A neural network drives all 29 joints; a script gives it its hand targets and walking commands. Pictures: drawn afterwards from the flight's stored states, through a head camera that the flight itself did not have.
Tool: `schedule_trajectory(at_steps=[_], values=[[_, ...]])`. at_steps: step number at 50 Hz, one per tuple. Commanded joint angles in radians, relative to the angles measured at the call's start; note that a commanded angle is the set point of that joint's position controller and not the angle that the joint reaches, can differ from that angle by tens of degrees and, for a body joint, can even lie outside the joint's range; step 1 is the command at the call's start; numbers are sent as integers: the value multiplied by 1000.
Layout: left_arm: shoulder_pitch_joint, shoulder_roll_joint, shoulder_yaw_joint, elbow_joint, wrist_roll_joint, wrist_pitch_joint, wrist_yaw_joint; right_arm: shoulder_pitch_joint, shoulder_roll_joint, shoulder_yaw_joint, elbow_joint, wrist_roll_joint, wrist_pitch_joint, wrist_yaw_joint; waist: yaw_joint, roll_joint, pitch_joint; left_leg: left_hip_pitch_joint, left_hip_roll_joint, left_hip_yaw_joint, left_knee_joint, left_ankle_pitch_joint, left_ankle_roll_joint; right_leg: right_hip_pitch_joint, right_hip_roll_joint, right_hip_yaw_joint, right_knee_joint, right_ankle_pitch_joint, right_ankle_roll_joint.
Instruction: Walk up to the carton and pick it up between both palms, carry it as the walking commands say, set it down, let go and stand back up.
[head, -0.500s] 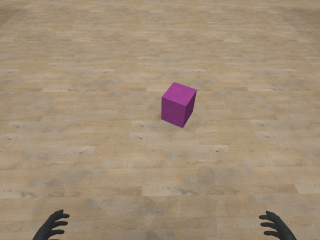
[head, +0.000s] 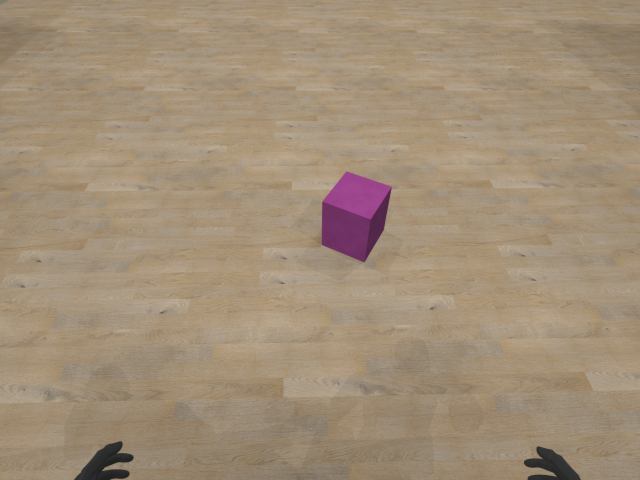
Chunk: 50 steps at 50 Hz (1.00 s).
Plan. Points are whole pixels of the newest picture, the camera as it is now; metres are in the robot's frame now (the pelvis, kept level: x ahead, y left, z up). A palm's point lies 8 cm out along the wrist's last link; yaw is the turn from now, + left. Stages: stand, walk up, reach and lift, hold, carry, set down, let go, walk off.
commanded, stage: stand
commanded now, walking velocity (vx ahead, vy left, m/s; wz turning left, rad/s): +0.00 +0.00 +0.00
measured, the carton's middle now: (355, 216) +1.19 -0.13 -0.65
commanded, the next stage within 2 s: walk up in 1.06 s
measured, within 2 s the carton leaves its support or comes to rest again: neither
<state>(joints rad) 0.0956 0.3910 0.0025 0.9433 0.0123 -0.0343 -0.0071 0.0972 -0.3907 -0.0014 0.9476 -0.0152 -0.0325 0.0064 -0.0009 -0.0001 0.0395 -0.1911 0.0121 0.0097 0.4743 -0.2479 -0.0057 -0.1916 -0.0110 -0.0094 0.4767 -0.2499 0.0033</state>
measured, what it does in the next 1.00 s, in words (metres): stands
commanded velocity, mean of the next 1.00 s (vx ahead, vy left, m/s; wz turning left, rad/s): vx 0.00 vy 0.00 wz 0.00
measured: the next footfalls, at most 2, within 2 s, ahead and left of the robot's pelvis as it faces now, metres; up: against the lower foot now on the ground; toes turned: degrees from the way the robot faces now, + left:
right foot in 1.48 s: +0.14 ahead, -0.17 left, +0.00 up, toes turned -7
left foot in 1.86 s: +0.33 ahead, +0.07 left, +0.00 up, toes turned -2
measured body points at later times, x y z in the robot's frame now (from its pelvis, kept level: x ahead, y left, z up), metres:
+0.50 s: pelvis +0.00 +0.00 +0.01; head +0.00 +0.00 +0.46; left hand +0.11 +0.32 -0.11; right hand +0.11 -0.31 -0.11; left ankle +0.01 +0.12 -0.74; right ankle +0.01 -0.12 -0.74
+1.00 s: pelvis +0.00 +0.00 +0.01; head +0.01 +0.00 +0.46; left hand +0.11 +0.32 -0.11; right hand +0.11 -0.32 -0.11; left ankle +0.01 +0.12 -0.74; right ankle +0.01 -0.12 -0.74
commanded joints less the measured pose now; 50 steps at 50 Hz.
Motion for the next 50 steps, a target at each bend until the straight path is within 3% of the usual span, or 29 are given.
schedule_trajectory(at_steps=[1,19,50], values=[[-46,169,33,-28,-1,-10,4,-47,-166,-33,-27,1,-10,-4,1,-1,-66,24,98,-92,-106,143,44,25,-101,96,-109,141,-45],[-56,175,26,52,-1,-2,7,-57,-172,-32,53,2,-4,-7,2,1,-53,54,110,-95,-170,127,34,45,-111,98,-170,126,-36],[-52,181,28,74,-3,5,11,-52,-178,-34,73,3,4,-10,1,0,-58,78,117,-91,-183,181,32,73,-118,94,-185,180,-31]])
